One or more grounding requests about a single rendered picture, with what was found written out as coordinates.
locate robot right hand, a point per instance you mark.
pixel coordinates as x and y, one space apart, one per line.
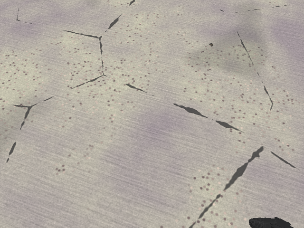
269 223

